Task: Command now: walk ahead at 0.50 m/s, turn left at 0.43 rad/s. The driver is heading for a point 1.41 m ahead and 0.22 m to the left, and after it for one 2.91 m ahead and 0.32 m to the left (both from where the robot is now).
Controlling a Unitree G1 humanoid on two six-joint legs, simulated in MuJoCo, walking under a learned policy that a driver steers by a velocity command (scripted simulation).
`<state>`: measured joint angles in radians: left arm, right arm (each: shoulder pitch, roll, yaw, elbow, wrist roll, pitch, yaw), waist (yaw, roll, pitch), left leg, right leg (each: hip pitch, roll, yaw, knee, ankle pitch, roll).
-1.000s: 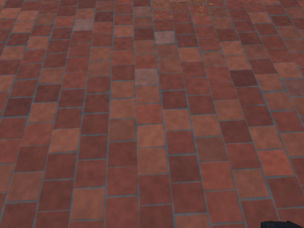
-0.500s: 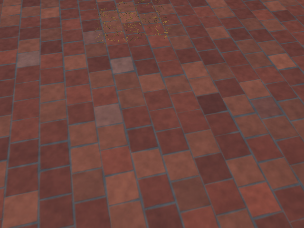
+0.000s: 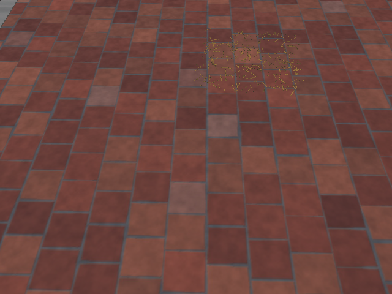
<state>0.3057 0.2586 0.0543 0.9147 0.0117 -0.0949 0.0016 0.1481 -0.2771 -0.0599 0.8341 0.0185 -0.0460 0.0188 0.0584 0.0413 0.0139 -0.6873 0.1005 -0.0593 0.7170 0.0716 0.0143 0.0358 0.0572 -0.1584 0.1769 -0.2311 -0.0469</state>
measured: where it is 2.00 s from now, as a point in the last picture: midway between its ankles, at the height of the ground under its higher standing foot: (159, 137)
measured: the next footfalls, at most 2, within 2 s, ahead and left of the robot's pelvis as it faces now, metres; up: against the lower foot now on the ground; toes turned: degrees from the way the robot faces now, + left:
left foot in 0.16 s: +0.26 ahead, +0.13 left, +0.00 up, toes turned +8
right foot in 0.68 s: +0.61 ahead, +0.00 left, +0.00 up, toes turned +16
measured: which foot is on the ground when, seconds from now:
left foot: up 0.00-0.14, down 0.16-0.70, up 0.72-1.00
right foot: down 0.00-0.18, up 0.20-0.66, down 0.68-1.00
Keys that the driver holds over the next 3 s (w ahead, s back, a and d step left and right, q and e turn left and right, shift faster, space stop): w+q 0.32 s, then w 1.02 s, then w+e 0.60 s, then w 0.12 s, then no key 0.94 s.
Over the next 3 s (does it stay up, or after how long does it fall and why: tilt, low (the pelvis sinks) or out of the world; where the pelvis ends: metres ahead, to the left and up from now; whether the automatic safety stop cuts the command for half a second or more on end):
stays up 1.39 0.24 -0.01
